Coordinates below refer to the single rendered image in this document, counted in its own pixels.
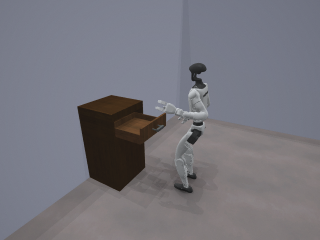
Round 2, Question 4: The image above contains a right robot foot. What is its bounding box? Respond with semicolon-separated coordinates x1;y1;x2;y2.
187;171;197;180

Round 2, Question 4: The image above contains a drawer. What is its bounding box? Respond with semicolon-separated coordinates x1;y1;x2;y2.
114;112;166;145

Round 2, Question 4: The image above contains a robot right hand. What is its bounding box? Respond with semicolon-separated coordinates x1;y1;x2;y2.
178;116;190;124

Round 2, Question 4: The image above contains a right robot shin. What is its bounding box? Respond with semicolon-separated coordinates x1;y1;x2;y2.
183;146;194;175

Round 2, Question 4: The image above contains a handle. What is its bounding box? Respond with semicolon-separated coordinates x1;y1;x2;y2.
152;125;164;132

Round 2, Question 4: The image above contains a left robot upper arm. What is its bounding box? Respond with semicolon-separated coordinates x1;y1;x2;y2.
188;89;209;121

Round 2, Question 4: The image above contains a robot left forearm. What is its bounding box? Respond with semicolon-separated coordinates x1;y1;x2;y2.
174;108;207;121

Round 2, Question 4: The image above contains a robot left hand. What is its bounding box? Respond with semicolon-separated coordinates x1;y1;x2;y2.
155;100;177;114

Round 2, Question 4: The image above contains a right robot upper arm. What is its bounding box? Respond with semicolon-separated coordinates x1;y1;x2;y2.
204;83;210;107

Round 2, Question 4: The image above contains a cabinet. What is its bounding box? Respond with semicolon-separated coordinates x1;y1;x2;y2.
77;95;145;192

